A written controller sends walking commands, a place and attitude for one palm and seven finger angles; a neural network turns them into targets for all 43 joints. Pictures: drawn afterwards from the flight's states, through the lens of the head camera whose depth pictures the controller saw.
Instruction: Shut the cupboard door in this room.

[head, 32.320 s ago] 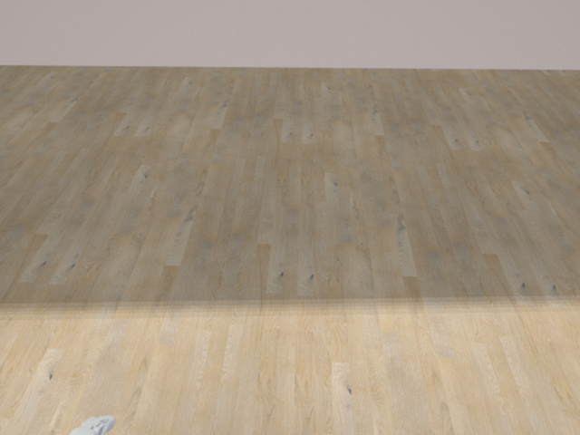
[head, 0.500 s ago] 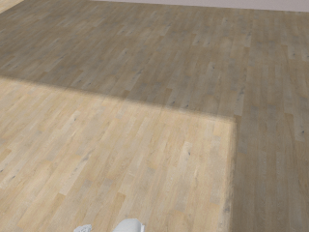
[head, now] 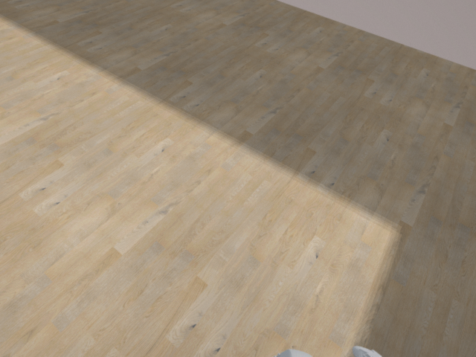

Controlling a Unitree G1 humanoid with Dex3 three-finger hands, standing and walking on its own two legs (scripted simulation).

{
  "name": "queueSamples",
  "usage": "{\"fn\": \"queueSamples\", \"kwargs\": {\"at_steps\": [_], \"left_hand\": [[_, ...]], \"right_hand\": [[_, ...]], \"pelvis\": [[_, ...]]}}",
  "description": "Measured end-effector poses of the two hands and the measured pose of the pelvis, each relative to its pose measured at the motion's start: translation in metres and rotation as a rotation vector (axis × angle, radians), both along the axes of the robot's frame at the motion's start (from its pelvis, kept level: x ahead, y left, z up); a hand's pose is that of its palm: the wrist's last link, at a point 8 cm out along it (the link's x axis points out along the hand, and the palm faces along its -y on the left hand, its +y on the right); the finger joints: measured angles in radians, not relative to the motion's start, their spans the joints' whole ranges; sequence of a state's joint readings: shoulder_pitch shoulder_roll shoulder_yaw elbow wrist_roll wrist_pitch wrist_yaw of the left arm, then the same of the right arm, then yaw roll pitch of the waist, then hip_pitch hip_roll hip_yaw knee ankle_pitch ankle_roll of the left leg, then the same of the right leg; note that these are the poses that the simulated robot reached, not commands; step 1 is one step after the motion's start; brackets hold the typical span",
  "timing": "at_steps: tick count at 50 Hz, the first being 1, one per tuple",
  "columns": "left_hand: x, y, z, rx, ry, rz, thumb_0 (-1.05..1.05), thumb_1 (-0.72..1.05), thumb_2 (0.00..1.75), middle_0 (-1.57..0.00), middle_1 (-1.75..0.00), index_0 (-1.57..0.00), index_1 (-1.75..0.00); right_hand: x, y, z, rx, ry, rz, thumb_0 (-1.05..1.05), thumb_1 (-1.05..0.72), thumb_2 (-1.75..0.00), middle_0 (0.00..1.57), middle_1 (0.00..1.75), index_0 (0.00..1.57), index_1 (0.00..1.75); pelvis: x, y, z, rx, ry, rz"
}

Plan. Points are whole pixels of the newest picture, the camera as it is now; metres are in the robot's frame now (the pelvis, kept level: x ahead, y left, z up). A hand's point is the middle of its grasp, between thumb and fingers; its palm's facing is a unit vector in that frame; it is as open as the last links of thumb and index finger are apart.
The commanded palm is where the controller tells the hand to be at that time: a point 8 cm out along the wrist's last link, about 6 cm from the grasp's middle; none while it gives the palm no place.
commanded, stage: turn or walk to find it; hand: left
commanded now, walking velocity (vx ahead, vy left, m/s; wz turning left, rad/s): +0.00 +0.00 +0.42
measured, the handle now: out of the picture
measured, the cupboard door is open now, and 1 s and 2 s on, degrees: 100 100 100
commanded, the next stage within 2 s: none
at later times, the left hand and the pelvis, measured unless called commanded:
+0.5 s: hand out of the picture +0.05 +0.16 -0.15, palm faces +0.20 -0.94 -0.26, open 7.4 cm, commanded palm none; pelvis +0.00 -0.05 +0.00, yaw +13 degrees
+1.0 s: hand out of the picture -0.04 +0.21 -0.17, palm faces +0.44 -0.86 -0.25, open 7.4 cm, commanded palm none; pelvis -0.01 -0.02 +0.00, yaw +24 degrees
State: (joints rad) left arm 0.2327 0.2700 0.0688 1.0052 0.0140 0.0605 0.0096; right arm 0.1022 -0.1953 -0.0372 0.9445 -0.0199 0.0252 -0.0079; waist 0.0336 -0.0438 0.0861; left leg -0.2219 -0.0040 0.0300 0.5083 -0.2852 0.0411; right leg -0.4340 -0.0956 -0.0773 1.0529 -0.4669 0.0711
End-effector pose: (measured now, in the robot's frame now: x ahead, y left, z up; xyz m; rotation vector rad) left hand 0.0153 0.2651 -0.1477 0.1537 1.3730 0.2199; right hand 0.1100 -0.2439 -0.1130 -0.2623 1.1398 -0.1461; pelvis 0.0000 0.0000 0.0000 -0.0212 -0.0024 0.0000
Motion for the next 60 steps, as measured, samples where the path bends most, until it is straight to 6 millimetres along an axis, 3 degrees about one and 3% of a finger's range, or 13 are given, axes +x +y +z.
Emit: {"fn": "queueSamples", "kwargs": {"at_steps": [8,16,22,28,32,37,41,46,50,57,60], "left_hand": [[0.034,-0.007,0.013,0.005,-0.119,0.004,0.0,0.91,0.9,-0.2,-0.3,-0.19,-0.29],[0.06,-0.041,0.021,0.043,-0.224,-0.004,0.0,0.91,0.9,-0.2,-0.3,-0.19,-0.29],[0.036,-0.061,0.03,0.056,-0.209,0.051,0.0,0.91,0.9,-0.2,-0.3,-0.2,-0.29],[-0.001,-0.065,0.026,0.042,-0.155,0.132,0.0,0.9,0.9,-0.2,-0.3,-0.2,-0.29],[-0.034,-0.057,0.016,0.027,-0.107,0.199,0.0,0.9,0.9,-0.2,-0.3,-0.2,-0.3],[-0.08,-0.035,-0.008,0.008,-0.042,0.297,0.0,0.9,0.9,-0.2,-0.3,-0.2,-0.3],[-0.101,-0.023,-0.007,0.012,0.009,0.348,0.01,0.91,0.9,-0.2,-0.3,-0.2,-0.29],[-0.098,-0.016,0.006,0.022,-0.037,0.379,0.01,0.91,0.9,-0.2,-0.3,-0.19,-0.29],[-0.085,-0.019,0.014,0.04,-0.084,0.386,0.01,0.91,0.9,-0.2,-0.3,-0.19,-0.29],[-0.054,-0.043,0.021,0.088,-0.167,0.385,0.0,0.91,0.9,-0.2,-0.3,-0.19,-0.29],[-0.053,-0.06,0.026,0.106,-0.187,0.395,0.0,0.91,0.9,-0.2,-0.3,-0.2,-0.29]], "right_hand": [[-0.016,0.005,-0.006,0.035,0.055,0.013,0.0,-0.9,-0.9,0.2,0.3,0.2,0.3],[-0.044,-0.028,-0.037,0.074,0.157,-0.006,0.0,-0.9,-0.9,0.2,0.3,0.2,0.3],[-0.042,-0.047,-0.04,0.069,0.213,0.03,0.0,-0.91,-0.9,0.2,0.3,0.2,0.3],[-0.022,-0.045,-0.033,0.052,0.227,0.108,0.0,-0.91,-0.9,0.2,0.29,0.2,0.3],[0.004,-0.027,-0.029,0.033,0.197,0.182,0.0,-0.91,-0.9,0.2,0.29,0.2,0.3],[0.043,0.008,-0.025,0.001,0.096,0.284,0.0,-0.91,-0.9,0.2,0.29,0.2,0.3],[0.059,0.031,-0.011,-0.005,0.033,0.336,0.0,-0.91,-0.9,0.2,0.29,0.2,0.3],[0.065,0.045,-0.004,0.007,0.026,0.379,0.0,-0.91,-0.9,0.2,0.3,0.2,0.3],[0.064,0.044,-0.008,0.03,0.04,0.394,0.0,-0.9,-0.9,0.2,0.3,0.2,0.3],[0.064,0.018,-0.035,0.071,0.104,0.396,0.0,-0.9,-0.9,0.2,0.3,0.2,0.3],[0.066,0.005,-0.046,0.075,0.137,0.403,0.0,-0.9,-0.9,0.2,0.3,0.2,0.3]], "pelvis": [[-0.002,-0.005,0.005,0.0,0.011,0.058],[-0.001,-0.034,-0.008,0.031,0.027,0.124],[-0.002,-0.046,-0.003,0.045,0.013,0.189],[-0.001,-0.047,0.001,0.059,0.013,0.254],[-0.004,-0.039,-0.001,0.053,0.017,0.291],[-0.008,-0.02,-0.014,0.029,0.018,0.343],[-0.01,-0.013,-0.008,0.017,0.011,0.363],[-0.01,-0.012,0.001,0.005,0.01,0.399],[-0.008,-0.017,0.003,0.01,0.013,0.426],[0.003,-0.044,-0.008,0.042,0.026,0.481],[0.006,-0.054,-0.01,0.04,0.017,0.519]]}}
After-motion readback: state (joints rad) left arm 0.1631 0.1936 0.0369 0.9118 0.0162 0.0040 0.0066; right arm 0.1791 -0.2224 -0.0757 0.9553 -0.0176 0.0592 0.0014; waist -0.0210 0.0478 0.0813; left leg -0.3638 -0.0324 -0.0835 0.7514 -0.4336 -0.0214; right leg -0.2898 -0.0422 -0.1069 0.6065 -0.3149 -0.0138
